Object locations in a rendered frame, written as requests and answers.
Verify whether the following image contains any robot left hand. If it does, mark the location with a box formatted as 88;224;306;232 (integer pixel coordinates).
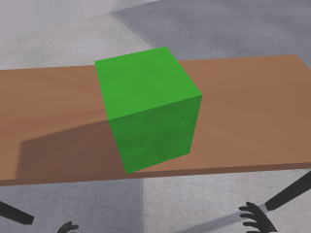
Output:
57;221;79;233

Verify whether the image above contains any table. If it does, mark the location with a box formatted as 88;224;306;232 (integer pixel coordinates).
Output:
0;54;311;225

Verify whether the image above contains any carton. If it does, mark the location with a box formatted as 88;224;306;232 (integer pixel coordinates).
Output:
94;47;203;174

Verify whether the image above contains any robot right hand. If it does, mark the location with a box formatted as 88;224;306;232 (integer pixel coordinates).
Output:
238;201;278;233

